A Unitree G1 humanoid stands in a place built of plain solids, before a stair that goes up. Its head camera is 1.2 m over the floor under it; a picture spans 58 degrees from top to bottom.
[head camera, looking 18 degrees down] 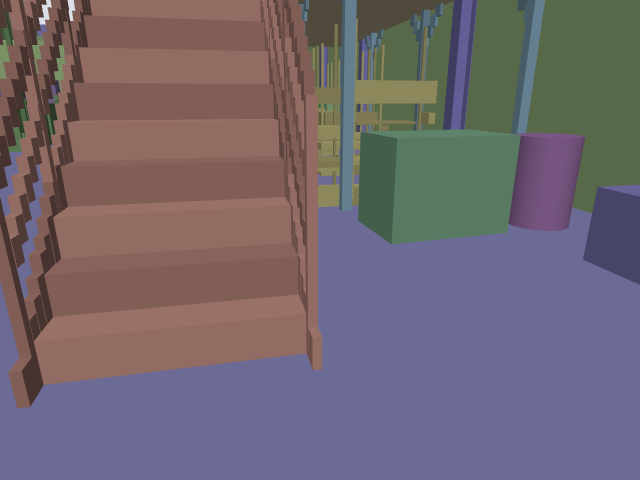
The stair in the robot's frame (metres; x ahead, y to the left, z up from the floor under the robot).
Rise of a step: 0.22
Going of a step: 0.22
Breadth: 1.28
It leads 12 degrees to the left of straight ahead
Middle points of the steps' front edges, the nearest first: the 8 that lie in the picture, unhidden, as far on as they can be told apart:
1.75 0.64 0.22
1.96 0.69 0.43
2.18 0.74 0.65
2.40 0.78 0.86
2.62 0.83 1.08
2.84 0.88 1.29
3.06 0.93 1.51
3.28 0.98 1.73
